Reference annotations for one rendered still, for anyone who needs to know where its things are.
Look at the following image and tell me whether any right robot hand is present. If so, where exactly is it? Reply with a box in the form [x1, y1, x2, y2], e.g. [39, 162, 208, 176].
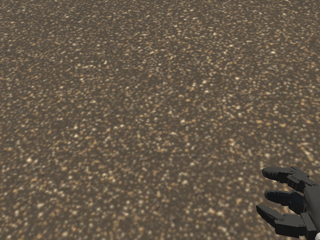
[256, 166, 320, 240]

